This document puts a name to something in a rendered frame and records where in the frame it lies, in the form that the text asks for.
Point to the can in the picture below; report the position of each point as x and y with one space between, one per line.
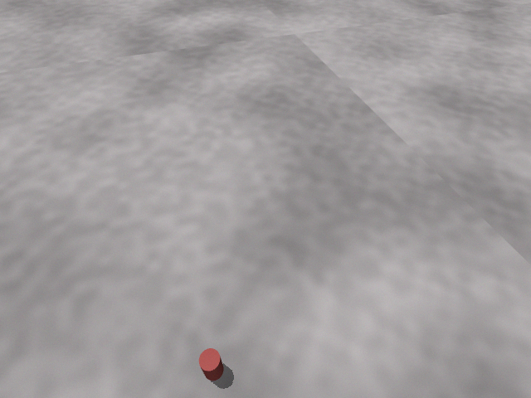
211 364

